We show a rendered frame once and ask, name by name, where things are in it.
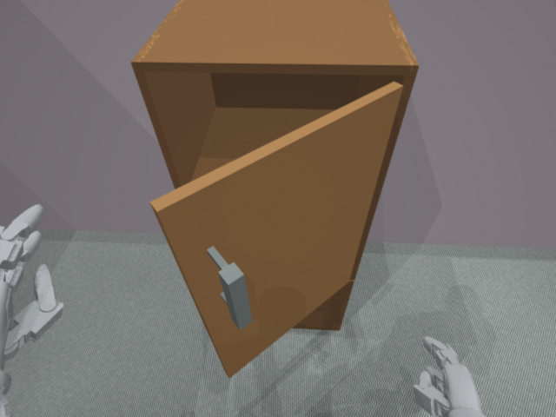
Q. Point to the left robot hand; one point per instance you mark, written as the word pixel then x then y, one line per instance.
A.
pixel 17 245

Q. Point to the handle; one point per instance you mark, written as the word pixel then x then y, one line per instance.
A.
pixel 235 292

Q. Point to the cupboard door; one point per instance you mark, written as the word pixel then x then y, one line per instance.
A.
pixel 289 214

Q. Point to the right robot hand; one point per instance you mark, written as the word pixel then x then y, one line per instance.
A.
pixel 454 388

